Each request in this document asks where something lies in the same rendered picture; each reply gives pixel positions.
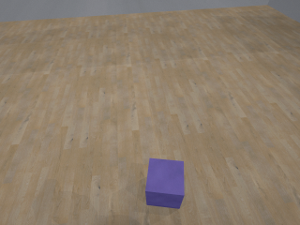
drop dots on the carton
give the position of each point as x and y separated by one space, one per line
165 183

